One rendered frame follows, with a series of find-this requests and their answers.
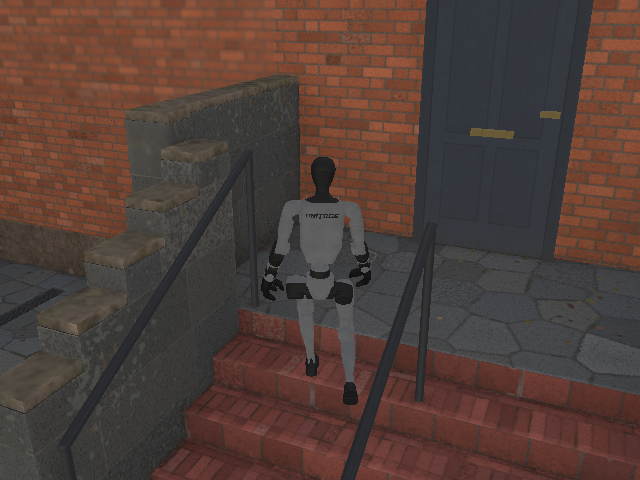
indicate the robot left upper arm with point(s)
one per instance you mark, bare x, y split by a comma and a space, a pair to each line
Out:
290, 209

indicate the left robot hand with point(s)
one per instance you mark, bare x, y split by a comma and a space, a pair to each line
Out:
266, 286

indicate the robot left thigh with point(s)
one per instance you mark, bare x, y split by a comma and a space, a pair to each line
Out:
296, 289

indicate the right robot hand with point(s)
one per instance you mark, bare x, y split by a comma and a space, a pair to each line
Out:
357, 272

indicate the robot right upper arm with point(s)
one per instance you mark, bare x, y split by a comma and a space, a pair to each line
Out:
353, 211

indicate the right robot shin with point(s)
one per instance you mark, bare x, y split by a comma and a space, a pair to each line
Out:
348, 356

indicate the robot left forearm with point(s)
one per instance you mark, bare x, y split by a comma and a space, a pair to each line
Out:
273, 264

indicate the robot right forearm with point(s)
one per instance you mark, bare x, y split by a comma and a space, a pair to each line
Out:
363, 260

